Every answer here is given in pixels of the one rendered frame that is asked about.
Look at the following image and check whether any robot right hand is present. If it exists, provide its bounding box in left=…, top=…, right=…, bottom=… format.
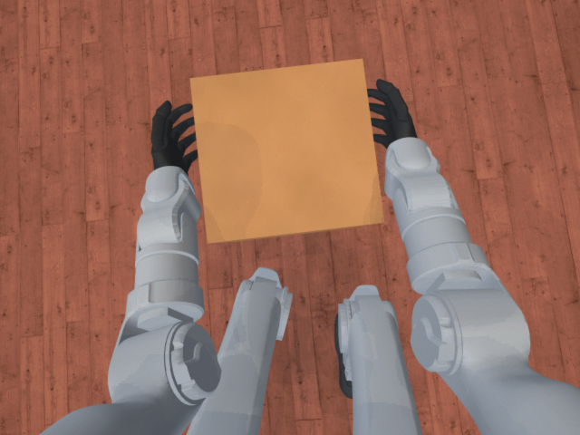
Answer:
left=367, top=79, right=418, bottom=149

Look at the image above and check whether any robot left hand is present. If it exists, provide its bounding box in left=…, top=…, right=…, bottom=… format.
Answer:
left=150, top=101, right=198, bottom=176

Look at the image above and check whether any robot right shin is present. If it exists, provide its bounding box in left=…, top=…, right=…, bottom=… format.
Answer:
left=343, top=285, right=399, bottom=381

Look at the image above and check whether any robot left forearm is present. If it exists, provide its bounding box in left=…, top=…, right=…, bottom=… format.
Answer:
left=108, top=166, right=204, bottom=395

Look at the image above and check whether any right robot upper arm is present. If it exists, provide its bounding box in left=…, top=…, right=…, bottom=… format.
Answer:
left=411, top=288, right=580, bottom=435

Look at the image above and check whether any left robot upper arm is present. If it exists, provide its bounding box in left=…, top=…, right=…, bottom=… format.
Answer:
left=39, top=321, right=221, bottom=435

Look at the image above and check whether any carton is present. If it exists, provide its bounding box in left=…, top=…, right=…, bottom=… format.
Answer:
left=189, top=59, right=384, bottom=244

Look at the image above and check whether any robot right thigh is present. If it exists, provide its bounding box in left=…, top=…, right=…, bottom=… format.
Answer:
left=338, top=295, right=422, bottom=435

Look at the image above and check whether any robot right forearm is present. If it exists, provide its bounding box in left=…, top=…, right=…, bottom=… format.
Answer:
left=384, top=137, right=530, bottom=355

